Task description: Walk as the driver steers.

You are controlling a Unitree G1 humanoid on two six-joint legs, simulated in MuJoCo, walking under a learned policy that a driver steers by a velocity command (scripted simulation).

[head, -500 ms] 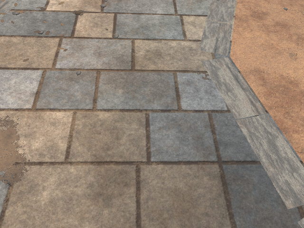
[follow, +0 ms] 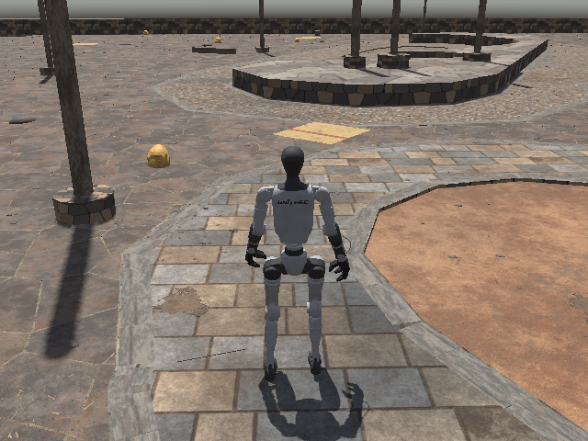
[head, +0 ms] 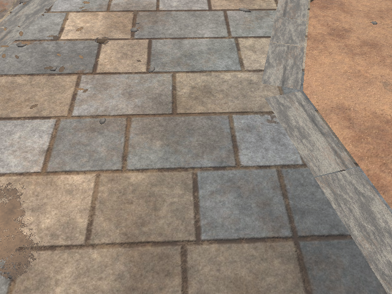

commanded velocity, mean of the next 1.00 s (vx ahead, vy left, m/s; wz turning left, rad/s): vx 0.25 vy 0.00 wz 0.17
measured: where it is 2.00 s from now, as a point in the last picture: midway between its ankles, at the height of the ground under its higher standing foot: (136, 225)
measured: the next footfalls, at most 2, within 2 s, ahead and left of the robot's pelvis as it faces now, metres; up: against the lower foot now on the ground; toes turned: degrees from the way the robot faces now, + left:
left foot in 1.04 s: +0.44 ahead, +0.14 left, +0.00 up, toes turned +17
right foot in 1.54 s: +0.78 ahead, +0.07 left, +0.00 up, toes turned +34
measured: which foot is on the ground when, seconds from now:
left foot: down 0.00-0.54, up 0.56-1.00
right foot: down 0.00-1.00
